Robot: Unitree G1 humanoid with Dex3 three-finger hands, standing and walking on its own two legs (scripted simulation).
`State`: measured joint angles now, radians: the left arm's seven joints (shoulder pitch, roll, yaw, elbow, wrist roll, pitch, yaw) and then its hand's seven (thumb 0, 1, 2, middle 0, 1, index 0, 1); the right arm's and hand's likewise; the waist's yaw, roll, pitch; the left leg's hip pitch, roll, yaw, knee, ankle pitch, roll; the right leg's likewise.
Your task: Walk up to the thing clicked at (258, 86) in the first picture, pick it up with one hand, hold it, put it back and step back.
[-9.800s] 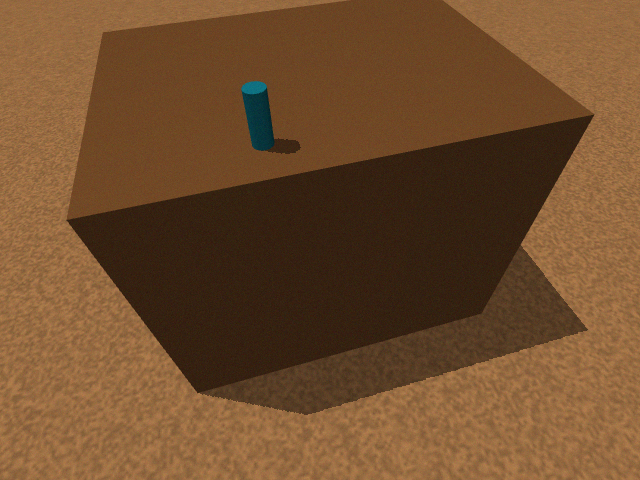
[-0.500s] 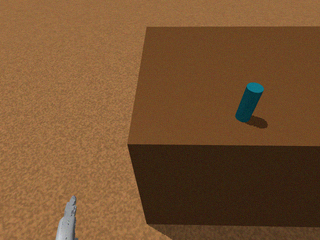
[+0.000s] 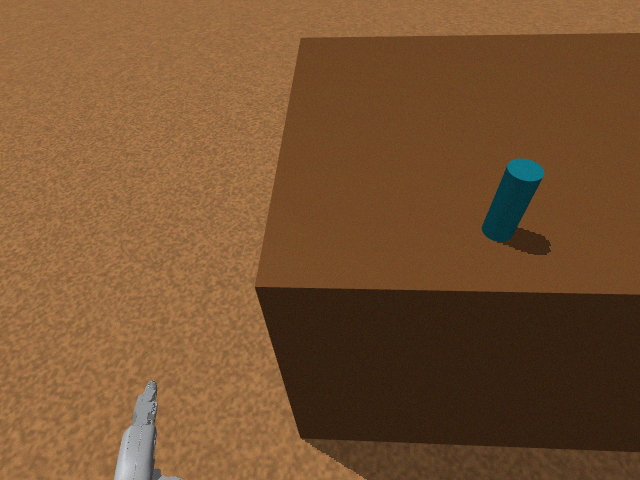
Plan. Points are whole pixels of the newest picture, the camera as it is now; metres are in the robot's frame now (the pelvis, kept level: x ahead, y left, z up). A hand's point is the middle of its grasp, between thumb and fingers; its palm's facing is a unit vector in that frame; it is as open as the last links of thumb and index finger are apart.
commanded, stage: go down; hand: right
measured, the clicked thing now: (510, 202) +0.45 -0.22 +0.09
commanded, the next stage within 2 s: approach in 1.18 s
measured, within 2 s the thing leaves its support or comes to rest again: neither
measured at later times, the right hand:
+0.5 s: hand out of the picture +0.37 -0.40 +0.23, palm faces +0.20 +0.98 +0.02, open 17.6 cm
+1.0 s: hand out of the picture +0.38 -0.40 +0.23, palm faces +0.20 +0.98 +0.02, open 17.5 cm
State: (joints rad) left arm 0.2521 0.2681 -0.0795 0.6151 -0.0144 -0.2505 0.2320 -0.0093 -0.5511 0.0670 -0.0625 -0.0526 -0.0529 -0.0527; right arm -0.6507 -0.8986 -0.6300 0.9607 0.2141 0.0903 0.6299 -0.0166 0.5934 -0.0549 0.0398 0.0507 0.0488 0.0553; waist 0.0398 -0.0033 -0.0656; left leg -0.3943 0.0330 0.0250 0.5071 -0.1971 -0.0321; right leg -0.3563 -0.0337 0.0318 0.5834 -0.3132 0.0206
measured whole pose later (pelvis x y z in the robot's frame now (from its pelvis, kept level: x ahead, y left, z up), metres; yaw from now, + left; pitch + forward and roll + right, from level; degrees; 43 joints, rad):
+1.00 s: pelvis +0.00 -0.01 -0.01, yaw +0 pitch +7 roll +2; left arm 0.28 0.26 -0.09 0.54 -0.01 -0.21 0.22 -0.01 -0.54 0.06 -0.06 -0.05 -0.05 -0.05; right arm -0.76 -1.00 -0.62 1.07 0.16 0.12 0.63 -0.02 0.55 -0.06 0.05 0.05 0.05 0.05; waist 0.07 0.00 -0.09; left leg -0.45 0.03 0.02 0.54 -0.22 -0.04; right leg -0.43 -0.04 0.03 0.65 -0.35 0.02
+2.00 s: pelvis -0.01 +0.00 -0.03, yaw +2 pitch +15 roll +2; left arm 0.25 0.25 -0.04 0.49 0.01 -0.17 0.12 -0.01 -0.54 0.05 -0.07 -0.06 -0.07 -0.06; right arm -0.78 -0.65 -0.50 1.08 0.15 -0.22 0.34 -0.02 0.48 -0.06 0.05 0.04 0.05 0.04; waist 0.13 0.02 -0.11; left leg -0.74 0.01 0.01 0.77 -0.29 -0.04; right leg -0.71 -0.05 0.03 0.88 -0.43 0.02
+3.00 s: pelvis -0.01 +0.00 -0.03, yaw +2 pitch +11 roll +1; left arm 0.33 0.22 0.03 0.35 -0.01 -0.09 0.04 -0.01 -0.55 0.07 -0.06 -0.06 -0.05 -0.05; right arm -0.78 -0.44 -0.40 0.94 0.10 -0.17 0.09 -0.02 0.55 -0.05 0.24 0.13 0.25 0.14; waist 0.11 0.01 -0.09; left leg -0.70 0.02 -0.01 0.79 -0.30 -0.04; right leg -0.63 -0.04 0.01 0.86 -0.42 0.02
